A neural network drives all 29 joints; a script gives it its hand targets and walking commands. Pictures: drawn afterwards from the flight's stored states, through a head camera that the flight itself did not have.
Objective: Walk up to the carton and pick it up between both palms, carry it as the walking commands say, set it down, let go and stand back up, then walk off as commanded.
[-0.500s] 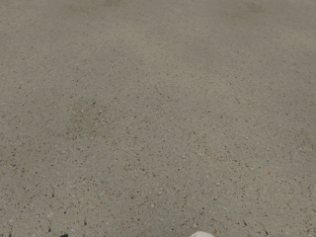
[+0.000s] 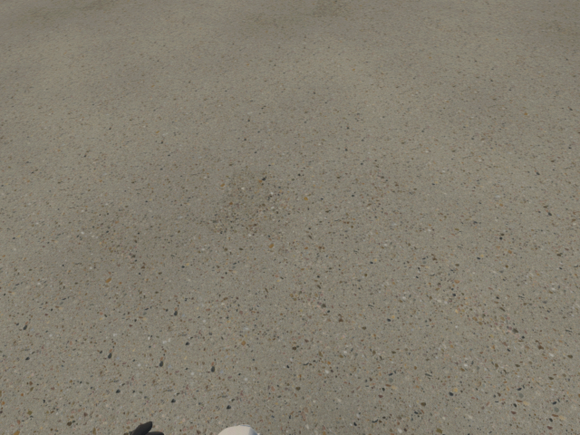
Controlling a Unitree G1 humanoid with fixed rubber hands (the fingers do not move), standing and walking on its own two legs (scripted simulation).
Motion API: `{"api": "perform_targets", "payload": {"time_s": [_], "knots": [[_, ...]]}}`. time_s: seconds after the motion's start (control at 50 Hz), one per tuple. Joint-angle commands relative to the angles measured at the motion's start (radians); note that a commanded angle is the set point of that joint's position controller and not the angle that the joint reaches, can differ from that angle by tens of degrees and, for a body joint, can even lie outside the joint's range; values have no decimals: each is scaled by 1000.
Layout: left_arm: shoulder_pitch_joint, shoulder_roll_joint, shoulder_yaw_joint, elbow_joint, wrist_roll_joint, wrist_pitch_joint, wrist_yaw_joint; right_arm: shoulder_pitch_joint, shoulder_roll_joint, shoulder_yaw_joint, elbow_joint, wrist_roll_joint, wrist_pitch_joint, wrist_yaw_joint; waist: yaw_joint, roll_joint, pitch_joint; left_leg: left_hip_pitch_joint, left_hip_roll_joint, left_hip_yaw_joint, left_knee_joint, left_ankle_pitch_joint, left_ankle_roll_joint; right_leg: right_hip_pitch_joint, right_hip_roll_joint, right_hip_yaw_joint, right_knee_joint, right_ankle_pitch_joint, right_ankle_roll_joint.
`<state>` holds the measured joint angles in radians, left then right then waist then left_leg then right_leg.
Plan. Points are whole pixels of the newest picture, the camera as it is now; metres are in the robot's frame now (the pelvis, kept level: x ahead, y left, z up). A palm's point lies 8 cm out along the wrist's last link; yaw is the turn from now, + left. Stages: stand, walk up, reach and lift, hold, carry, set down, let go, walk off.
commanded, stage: walk off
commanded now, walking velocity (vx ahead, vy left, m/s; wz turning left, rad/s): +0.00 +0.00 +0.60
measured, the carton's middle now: out of the picture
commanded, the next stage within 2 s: stand in 0.12 s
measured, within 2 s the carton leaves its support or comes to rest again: neither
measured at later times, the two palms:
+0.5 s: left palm out of the picture -0.04 +0.29 -0.14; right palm out of the picture +0.12 -0.19 -0.12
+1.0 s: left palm out of the picture -0.06 +0.22 -0.14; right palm out of the picture -0.01 -0.25 -0.14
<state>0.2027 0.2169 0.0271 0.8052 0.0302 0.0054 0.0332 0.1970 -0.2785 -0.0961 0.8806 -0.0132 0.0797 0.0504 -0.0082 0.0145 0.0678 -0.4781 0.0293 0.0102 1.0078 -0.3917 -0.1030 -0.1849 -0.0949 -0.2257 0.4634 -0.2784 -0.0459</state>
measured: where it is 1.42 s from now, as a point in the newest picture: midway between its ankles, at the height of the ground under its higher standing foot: outside the picture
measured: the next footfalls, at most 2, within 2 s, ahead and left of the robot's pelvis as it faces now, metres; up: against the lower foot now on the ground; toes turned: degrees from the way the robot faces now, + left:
left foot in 0.20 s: +0.00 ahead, +0.14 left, +0.00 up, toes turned +12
right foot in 0.58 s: +0.02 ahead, -0.11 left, +0.00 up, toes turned +3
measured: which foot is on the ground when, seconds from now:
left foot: up 0.00-0.18, down 0.20-1.00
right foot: down 0.00-0.20, up 0.22-0.56, down 0.58-1.00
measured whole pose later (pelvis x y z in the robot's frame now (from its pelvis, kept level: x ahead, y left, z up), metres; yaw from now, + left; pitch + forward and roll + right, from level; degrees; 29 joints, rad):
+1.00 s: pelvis -0.05 -0.02 +0.00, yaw +11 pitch -2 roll +0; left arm 0.28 0.18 0.02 1.00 0.01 0.01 0.01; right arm 0.30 -0.19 -0.03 1.09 -0.02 0.01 -0.01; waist -0.01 -0.01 -0.01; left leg -0.21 0.05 0.01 0.41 -0.17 -0.04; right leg -0.17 -0.01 -0.14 0.42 -0.21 -0.03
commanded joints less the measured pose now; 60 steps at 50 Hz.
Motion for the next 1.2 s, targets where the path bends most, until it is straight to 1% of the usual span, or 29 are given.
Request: {"api": "perform_targets", "payload": {"time_s": [0.0, 0.08, 0.1, 0.12, 0.14, 0.16, 0.18, 0.2, 0.22, 0.26, 0.3, 0.34, 0.42, 0.5, 0.54, 0.58, 0.6, 0.64, 0.68, 0.72, 0.76, 0.78, 0.82, 0.92, 0.94, 1.0, 1.06, 1.1, 1.18], "knots": [[66, 171, 54, -30, 1, -17, -1, -99, -44, -2, -119, -2, -18, 9, 56, -234, -72, -11, 5, 44, -107, -29, 2, 88, -250, 127, -102, 448, -82], [44, 218, 74, -22, -2, -11, -14, -109, -39, 6, -113, -4, -30, 8, 47, -244, -103, 121, 8, 102, -270, -18, 17, 66, -294, 82, -42, 491, -70], [82, 228, 75, -13, -7, -2, -16, -124, -36, 11, -119, -2, -33, -1, 71, -195, -117, 135, -17, 117, -320, 13, 21, 83, -263, 53, 1, 470, -68], [70, 228, 76, -12, -5, -4, -14, -97, -29, 11, -103, -11, -35, -2, 49, -168, -111, 176, -7, 104, -367, 29, 40, 75, -297, 71, 37, 506, -67], [82, 198, 67, -10, -6, -8, -24, -46, -53, 8, -88, -6, -40, -11, 23, -131, -108, 264, -18, 80, -491, 138, 57, 11, -261, 58, 109, 510, -26], [107, 192, 68, -4, -13, 1, -33, 25, -118, -5, -70, -12, -57, -14, -14, -32, -153, 441, 47, -10, -647, 288, 85, -113, -212, 20, 243, 410, 36], [113, 107, 39, -42, -15, 2, -44, 89, -200, -16, -67, -27, -67, -26, -45, 309, -203, 635, 362, -352, -650, 697, 177, -388, -88, -5, 476, -202, 110], [102, 79, 37, -33, -14, 16, -31, 62, -227, -19, -47, -17, -71, -48, -10, 294, -152, 483, 464, -393, -645, 954, 277, -368, -68, 103, 559, -411, 120], [47, 115, 44, -34, -23, 31, -23, 63, -148, -10, -27, -2, -71, -59, -40, 133, -130, 416, 371, -209, -641, 770, 296, -292, -76, 156, 555, -340, 124], [46, 121, 36, -32, -13, 41, -31, -34, -90, 28, -54, 8, -64, -62, -6, 162, -77, 342, 252, -123, -679, 650, 256, -295, -55, 159, 539, -210, 106], [67, 151, 54, 3, -7, 51, -30, -98, -94, 34, -64, 1, -63, -71, 23, 191, -88, 300, 187, -44, -651, 771, 243, -253, -31, 120, 584, -137, 123], [95, 152, 57, 21, -3, 55, -21, -126, -91, 42, -59, 2, -65, -71, 44, 173, -93, 346, 183, -46, -653, 725, 237, -265, -14, 147, 557, -118, 115], [60, 105, 48, 39, -11, 54, -18, -50, -114, 31, -38, -12, -68, -69, -11, 97, -90, 315, 184, -105, -706, 372, 250, -200, 2, 150, 367, -132, 113], [137, 52, 31, 78, -27, 39, -11, -52, -94, 39, 8, -12, -59, -66, 16, 144, -96, 225, 179, -123, -664, 332, 265, -5, 42, 112, 110, -31, 86], [216, 116, 49, 126, -11, 22, -8, -59, -73, 45, 7, -2, -64, -70, 52, -31, -107, 158, 158, -135, -610, 290, 205, 144, 3, 161, -63, 183, 63], [130, 178, 44, 90, -4, 5, -9, -52, 38, 66, -2, 23, -60, -63, 28, -272, -66, 101, -3, 5, -485, 30, 116, 58, -235, 406, -189, 267, -8], [82, 162, 36, 90, -6, 3, -9, -65, 7, 61, 7, 5, -51, -58, 10, -216, -34, 187, -9, 1, -480, 28, 112, -53, -262, 382, -189, 220, -53], [15, 104, 28, 89, -6, -5, -18, 8, 8, 61, 51, 0, -59, -52, -18, -245, -48, 318, 14, -6, -544, 146, 110, -117, -139, 302, -203, 138, -6], [25, 122, 26, 81, -8, -14, -12, 2, -49, 48, 80, -13, -70, -39, -3, -151, -38, 329, 29, 1, -584, 294, 104, -79, -92, 249, -179, 158, 27], [65, 123, 28, 98, -26, -10, -17, 25, -28, 52, 87, -8, -76, -44, -5, -112, -71, 334, 40, -26, -619, 286, 100, -30, -85, 261, -176, 152, 35], [93, 105, 24, 113, -25, -6, -20, 57, -7, 50, 121, -3, -73, -53, 16, -73, -21, 315, 31, -7, -626, 209, 80, -104, -90, 287, -246, -172, 27], [97, 84, 22, 128, -17, -6, -19, 50, -7, 47, 134, -14, -71, -55, 24, -5, 12, 306, 30, -9, -623, 207, 77, -99, -84, 288, -254, -194, 25], [88, 115, 28, 140, -17, 5, -17, 74, 8, 54, 143, -13, -75, -52, 14, -52, 32, 284, 46, -42, -663, 215, 74, -93, -62, 254, -238, -146, 27], [83, 46, 16, 158, -18, 0, -16, 119, 16, 62, 178, -8, -78, -62, -8, 57, 78, 246, 47, -62, -680, 134, 78, -162, -36, 236, -209, -193, 25], [109, 25, 6, 157, -20, -4, -20, 142, 31, 65, 197, -4, -77, -65, 16, 34, 31, 245, 61, -76, -693, 102, 84, -97, -16, 223, -202, -127, 29], [86, 9, 2, 180, -15, -15, -23, 112, 4, 55, 185, 4, -91, -72, 6, 32, -2, 227, 68, -71, -695, 159, 94, -24, -25, 223, -161, -4, 23], [146, 56, 15, 223, -20, -20, -18, 138, 6, 50, 199, -1, -98, -72, 5, -53, -14, 257, 67, -70, -679, 219, 91, -45, -26, 218, -174, -31, 25], [132, 47, 21, 213, -19, -15, -20, 180, 47, 66, 231, 3, -87, -82, 14, 32, -13, 239, 55, -55, -688, 171, 98, -42, -30, 217, -184, -44, 29], [164, 45, 17, 245, -16, -15, -8, 158, 46, 66, 224, -11, -85, -77, 16, -38, 15, 239, 63, -48, -668, 189, 88, -84, -28, 218, -182, -72, 33]]}}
